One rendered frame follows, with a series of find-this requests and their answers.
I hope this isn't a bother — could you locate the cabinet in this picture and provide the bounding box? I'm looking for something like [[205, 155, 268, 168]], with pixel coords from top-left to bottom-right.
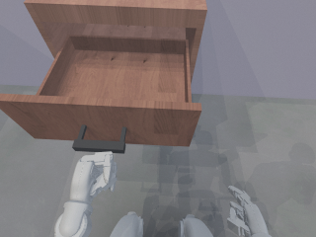
[[24, 0, 207, 146]]

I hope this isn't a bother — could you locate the right robot hand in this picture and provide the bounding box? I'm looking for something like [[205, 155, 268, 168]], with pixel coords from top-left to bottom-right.
[[227, 186, 269, 237]]

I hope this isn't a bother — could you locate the robot thigh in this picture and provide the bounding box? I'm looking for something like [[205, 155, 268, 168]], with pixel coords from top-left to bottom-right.
[[110, 214, 143, 237], [178, 217, 213, 237]]

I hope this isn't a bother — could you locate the left robot thigh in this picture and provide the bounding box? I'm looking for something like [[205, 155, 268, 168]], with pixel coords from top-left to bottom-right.
[[110, 214, 143, 237]]

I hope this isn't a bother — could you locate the left robot hand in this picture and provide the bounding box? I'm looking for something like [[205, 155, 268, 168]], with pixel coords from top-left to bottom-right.
[[69, 151, 118, 204]]

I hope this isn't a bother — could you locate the drawer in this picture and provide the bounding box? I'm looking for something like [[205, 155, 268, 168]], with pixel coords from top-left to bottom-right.
[[0, 35, 202, 147]]

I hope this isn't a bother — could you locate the right robot thigh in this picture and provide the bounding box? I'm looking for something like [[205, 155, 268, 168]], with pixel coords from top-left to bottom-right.
[[178, 217, 213, 237]]

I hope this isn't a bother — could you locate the robot left forearm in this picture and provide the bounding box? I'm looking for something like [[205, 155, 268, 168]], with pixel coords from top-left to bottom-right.
[[54, 200, 94, 237]]

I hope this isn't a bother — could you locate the handle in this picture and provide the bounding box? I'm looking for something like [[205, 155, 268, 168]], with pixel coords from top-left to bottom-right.
[[72, 124, 127, 154]]

